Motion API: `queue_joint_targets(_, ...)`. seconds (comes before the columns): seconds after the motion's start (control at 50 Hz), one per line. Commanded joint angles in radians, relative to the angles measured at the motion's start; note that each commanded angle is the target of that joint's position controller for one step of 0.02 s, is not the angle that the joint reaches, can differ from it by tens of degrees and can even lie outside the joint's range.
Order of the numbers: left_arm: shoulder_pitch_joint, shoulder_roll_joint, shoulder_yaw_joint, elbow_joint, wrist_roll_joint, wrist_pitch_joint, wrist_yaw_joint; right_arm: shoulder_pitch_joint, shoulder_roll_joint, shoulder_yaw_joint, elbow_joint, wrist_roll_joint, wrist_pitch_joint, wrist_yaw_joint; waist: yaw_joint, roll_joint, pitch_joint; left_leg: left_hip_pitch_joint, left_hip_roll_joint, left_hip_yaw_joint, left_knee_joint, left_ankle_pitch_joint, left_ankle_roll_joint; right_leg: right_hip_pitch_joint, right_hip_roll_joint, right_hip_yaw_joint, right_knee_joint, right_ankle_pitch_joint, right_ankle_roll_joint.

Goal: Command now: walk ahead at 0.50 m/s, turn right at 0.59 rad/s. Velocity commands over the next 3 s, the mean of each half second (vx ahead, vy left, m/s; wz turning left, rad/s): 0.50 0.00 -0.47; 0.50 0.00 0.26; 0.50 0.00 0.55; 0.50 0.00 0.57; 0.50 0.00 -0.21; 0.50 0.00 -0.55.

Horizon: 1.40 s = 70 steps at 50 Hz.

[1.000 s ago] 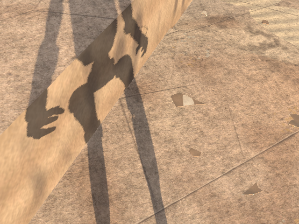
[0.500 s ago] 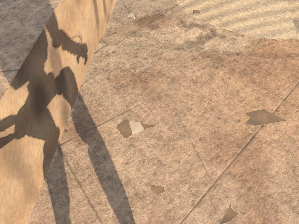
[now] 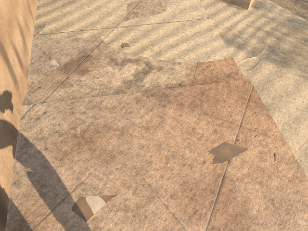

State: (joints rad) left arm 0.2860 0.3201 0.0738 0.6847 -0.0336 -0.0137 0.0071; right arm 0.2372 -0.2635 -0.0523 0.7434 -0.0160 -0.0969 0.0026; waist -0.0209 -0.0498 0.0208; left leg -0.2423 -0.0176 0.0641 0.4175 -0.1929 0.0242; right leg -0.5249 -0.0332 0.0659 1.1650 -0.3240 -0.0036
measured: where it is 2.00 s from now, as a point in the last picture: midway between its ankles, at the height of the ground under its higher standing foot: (158, 121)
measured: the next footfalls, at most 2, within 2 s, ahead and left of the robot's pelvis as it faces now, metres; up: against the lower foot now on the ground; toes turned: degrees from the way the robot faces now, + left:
right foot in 0.34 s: +0.32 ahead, -0.17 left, +0.00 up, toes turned -14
left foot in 0.88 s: +0.68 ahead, -0.03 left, +0.00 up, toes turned -4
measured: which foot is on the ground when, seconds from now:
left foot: down 0.00-0.34, up 0.36-0.86, down 0.88-1.00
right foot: up 0.00-0.32, down 0.34-0.88, up 0.90-1.00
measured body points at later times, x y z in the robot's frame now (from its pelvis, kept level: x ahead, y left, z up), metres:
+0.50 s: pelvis +0.26 -0.09 +0.00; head +0.29 -0.10 +0.45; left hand +0.45 +0.15 -0.10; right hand +0.30 -0.38 -0.12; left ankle +0.25 +0.09 -0.65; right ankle +0.28 -0.16 -0.74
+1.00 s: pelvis +0.57 -0.09 -0.01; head +0.61 -0.09 +0.44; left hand +0.67 +0.18 -0.13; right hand +0.70 -0.37 -0.12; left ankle +0.64 -0.02 -0.74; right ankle +0.41 -0.21 -0.64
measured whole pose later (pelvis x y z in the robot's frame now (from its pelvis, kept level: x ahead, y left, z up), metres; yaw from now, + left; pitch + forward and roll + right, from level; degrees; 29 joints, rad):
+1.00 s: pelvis +0.57 -0.09 -0.01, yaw -1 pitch +1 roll +0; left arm 0.27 0.28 0.04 0.79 -0.01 -0.09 0.00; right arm 0.18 -0.30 -0.06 0.73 0.02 -0.07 0.04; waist 0.00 0.00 0.05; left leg -0.41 -0.09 0.01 0.54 -0.16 0.10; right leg -0.30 0.01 0.03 1.19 -0.44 -0.01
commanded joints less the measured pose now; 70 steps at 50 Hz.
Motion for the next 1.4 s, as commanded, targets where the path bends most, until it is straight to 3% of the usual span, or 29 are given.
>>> queue_joint_targets(0.02,-0.045,0.035,0.012,-0.100,0.000,-0.007,-0.005,0.001,-0.132,-0.037,-0.030,0.007,-0.016,-0.009,-0.007,0.152,0.006,0.146,0.280,-0.237,-0.253,0.068,0.159,-0.199,-0.075,0.035,-0.064,0.063,0.018)
queue_joint_targets(0.16,-0.211,0.002,-0.006,-0.145,0.002,-0.017,-0.040,0.028,-0.186,-0.052,0.024,0.015,0.001,-0.013,-0.054,0.106,0.040,0.197,0.264,-0.004,-0.265,0.225,0.138,-0.158,-0.065,-0.042,-0.404,0.338,0.006)
queue_joint_targets(0.24,-0.281,0.014,-0.003,-0.181,0.002,-0.011,-0.060,0.069,-0.221,-0.062,0.061,0.036,0.019,-0.007,-0.061,0.108,0.069,0.286,0.300,0.060,-0.228,0.337,0.117,-0.122,-0.042,-0.096,-0.507,0.275,-0.044)
queue_joint_targets(0.28,-0.252,0.035,0.009,-0.186,0.012,-0.008,-0.062,0.077,-0.247,-0.068,0.074,0.050,0.028,-0.007,-0.021,0.129,0.033,0.317,0.308,0.087,-0.127,0.638,0.108,-0.012,0.013,-0.136,-0.536,0.169,-0.085)
queue_joint_targets(0.32,-0.011,0.100,0.051,-0.120,0.021,-0.002,-0.051,0.064,-0.247,-0.061,0.083,0.057,0.036,-0.011,0.126,0.119,-0.100,0.241,0.272,0.140,0.173,0.829,0.072,0.345,0.092,-0.163,-0.620,0.202,-0.144)
queue_joint_targets(0.34,0.160,0.169,0.080,-0.071,0.019,0.006,-0.031,0.069,-0.206,-0.040,0.070,0.029,0.029,-0.015,0.201,0.040,-0.192,0.006,0.232,0.144,0.451,0.561,0.034,0.657,0.006,-0.012,-0.612,0.242,-0.188)
queue_joint_targets(0.36,0.129,0.278,0.086,-0.069,0.013,-0.001,-0.022,0.184,-0.069,0.006,0.023,-0.003,0.009,0.000,0.064,-0.234,-0.295,-0.393,0.041,0.080,0.818,-0.347,-0.030,0.926,-0.270,0.549,-0.724,0.065,-0.360)
queue_joint_targets(0.38,0.152,0.187,0.060,-0.092,0.016,-0.017,-0.027,0.114,-0.160,-0.008,0.038,0.033,-0.019,0.011,0.139,-0.099,-0.412,-0.469,0.034,-0.134,0.935,-0.398,-0.024,0.935,-0.340,0.744,-0.857,-0.050,-0.393)
queue_joint_targets(0.4,0.108,0.146,0.045,-0.071,0.027,-0.033,-0.035,0.003,-0.200,-0.023,0.002,0.069,-0.028,0.013,0.146,-0.055,-0.253,-0.546,0.076,-0.134,0.944,-0.311,-0.010,0.835,-0.304,0.579,-0.872,0.034,-0.338)
queue_joint_targets(0.44,-0.015,0.093,0.027,-0.063,0.026,-0.047,-0.037,-0.034,-0.175,-0.019,0.005,0.037,-0.034,-0.001,0.071,0.014,-0.100,-0.484,0.155,-0.127,0.799,-0.153,-0.003,0.573,-0.218,0.340,-0.887,0.258,-0.274)
queue_joint_targets(0.52,-0.051,0.064,0.017,-0.043,0.031,-0.071,-0.034,0.040,-0.129,-0.016,0.042,0.027,0.011,0.004,-0.003,0.010,-0.062,-0.369,0.182,-0.125,0.684,-0.044,-0.034,0.415,-0.173,0.177,-0.987,0.434,-0.270)
queue_joint_targets(0.7,0.028,0.105,0.021,0.059,0.042,-0.084,-0.006,-0.198,-0.082,0.003,-0.015,0.041,0.013,0.029,0.086,0.003,0.072,-0.392,0.109,-0.100,0.235,0.385,-0.031,0.430,-0.148,-0.087,-1.085,0.358,-0.177)
queue_joint_targets(0.78,0.058,0.109,0.026,0.097,0.032,-0.061,0.004,-0.258,-0.079,0.006,-0.057,0.041,0.010,0.062,0.099,0.018,0.085,-0.468,0.086,-0.084,0.147,0.286,0.011,0.628,-0.209,-0.123,-1.009,0.489,-0.161)
queue_joint_targets(0.82,0.044,0.127,0.032,0.099,0.030,-0.044,0.011,-0.238,-0.093,0.000,-0.071,0.034,0.014,0.075,0.074,-0.003,0.051,-0.427,0.047,-0.031,0.138,0.167,0.046,0.689,-0.221,-0.151,-0.905,0.779,-0.140)
queue_joint_targets(0.86,0.030,0.155,0.037,0.091,0.032,-0.024,0.024,-0.114,-0.148,-0.028,-0.058,0.030,0.026,0.073,0.002,-0.046,-0.054,-0.253,-0.026,0.027,0.162,0.060,0.088,0.705,-0.209,-0.179,-0.687,1.120,-0.111)
queue_joint_targets(0.88,0.012,0.156,0.033,0.082,0.030,-0.016,0.032,0.031,-0.195,-0.055,-0.029,0.031,0.028,0.063,-0.080,-0.027,-0.133,-0.037,-0.057,0.023,0.113,0.105,0.123,0.616,-0.175,-0.211,-0.477,1.120,-0.079)
queue_joint_targets(0.9,0.034,0.127,0.017,0.057,0.049,-0.026,0.039,0.181,-0.279,-0.081,-0.012,0.033,0.037,0.043,-0.126,0.101,-0.252,0.280,0.103,-0.232,0.114,0.153,0.194,0.364,-0.120,-0.218,-0.158,0.784,-0.039)
queue_joint_targets(0.92,0.155,-0.016,-0.027,0.033,0.068,-0.056,0.009,0.172,-0.321,-0.086,-0.018,0.044,0.029,0.045,-0.013,0.320,-0.357,0.615,0.328,-0.791,0.018,-0.045,0.394,-0.082,0.114,-0.099,0.162,-0.217,0.026)
queue_joint_targets(0.94,0.045,0.078,-0.013,0.032,0.032,-0.094,-0.008,0.193,-0.230,-0.064,-0.025,0.044,0.026,0.042,-0.094,0.202,-0.384,0.652,0.322,-0.853,-0.080,-0.131,0.368,-0.192,0.082,0.066,0.239,-0.245,0.002)
queue_joint_targets(0.96,-0.047,0.112,-0.005,-0.005,-0.002,-0.118,-0.019,0.151,-0.199,-0.056,-0.032,0.037,0.024,0.035,-0.099,0.158,-0.242,0.544,0.297,-0.705,-0.104,-0.091,0.321,-0.255,0.032,0.060,0.207,-0.157,-0.020)
queue_joint_targets(1.0,-0.102,0.105,-0.002,-0.014,0.030,-0.131,-0.008,0.038,-0.167,-0.046,-0.062,0.033,0.023,0.029,-0.028,0.025,-0.088,0.265,0.226,-0.531,-0.134,0.113,0.283,-0.187,-0.035,0.035,0.036,-0.044,-0.014)
queue_joint_targets(1.02,-0.085,0.105,0.002,-0.016,0.039,-0.122,-0.007,0.012,-0.151,-0.038,-0.079,0.019,0.024,0.024,0.005,0.053,-0.075,0.181,0.203,-0.494,-0.157,0.194,0.285,-0.122,-0.051,0.040,0.003,-0.019,-0.003)
queue_joint_targets(1.08,-0.055,0.071,-0.003,-0.020,0.050,-0.091,-0.002,-0.004,-0.163,-0.043,-0.091,0.025,0.025,0.011,0.038,0.085,-0.048,0.042,0.169,-0.407,-0.194,0.305,0.292,-0.074,-0.060,0.007,-0.133,0.013,0.050)
queue_joint_targets(1.18,-0.237,0.022,-0.026,-0.066,0.047,-0.090,-0.004,0.056,-0.198,-0.056,-0.076,0.037,0.043,-0.015,-0.032,0.120,-0.025,-0.070,0.076,-0.307,-0.174,0.213,0.208,0.035,0.009,-0.027,-0.518,0.365,0.089)
queue_joint_targets(1.28,-0.290,0.075,-0.004,-0.085,0.025,-0.109,-0.021,0.114,-0.186,-0.056,-0.058,0.044,0.061,-0.022,-0.038,0.151,-0.037,0.054,0.129,-0.450,-0.064,0.082,0.170,0.088,0.037,0.024,-0.666,0.342,0.058)
queue_joint_targets(1.34,-0.129,0.121,0.025,-0.047,0.031,-0.123,-0.017,0.087,-0.148,-0.047,-0.075,0.035,0.065,-0.020,0.058,0.169,-0.094,0.051,0.093,-0.465,0.108,0.123,0.118,0.314,0.013,0.017,-0.727,0.271,-0.016)
queue_joint_targets(1.36,0.004,0.170,0.039,-0.037,0.048,-0.126,-0.009,0.095,-0.086,-0.024,-0.091,0.024,0.061,-0.015,0.113,0.071,-0.220,-0.045,0.032,-0.384,0.367,0.019,0.082,0.546,-0.144,0.163,-0.719,0.191,-0.079)
queue_joint_targets(1.38,0.093,0.252,0.060,-0.001,0.058,-0.110,-0.012,0.232,-0.029,-0.004,-0.124,0.049,0.053,-0.014,0.057,-0.263,-0.339,-0.386,-0.105,-0.241,0.689,-0.381,0.017,0.849,-0.363,0.622,-0.808,-0.049,-0.243)
queue_joint_targets(1.4,0.082,0.168,0.044,-0.009,0.033,-0.105,-0.018,0.230,-0.129,-0.019,-0.101,0.057,0.051,-0.017,0.077,-0.203,-0.284,-0.524,-0.022,-0.254,0.836,-0.386,0.003,0.828,-0.389,0.744,-0.862,-0.282,-0.242)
